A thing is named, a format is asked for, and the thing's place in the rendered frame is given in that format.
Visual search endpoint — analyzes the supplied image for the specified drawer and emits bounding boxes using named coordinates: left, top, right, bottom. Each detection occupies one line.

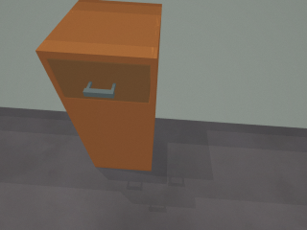
left=47, top=58, right=151, bottom=104

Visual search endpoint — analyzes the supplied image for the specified handle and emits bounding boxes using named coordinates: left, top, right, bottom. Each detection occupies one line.
left=83, top=81, right=116, bottom=99

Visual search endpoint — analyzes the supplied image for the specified cabinet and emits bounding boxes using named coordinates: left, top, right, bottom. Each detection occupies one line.
left=35, top=0, right=162, bottom=172

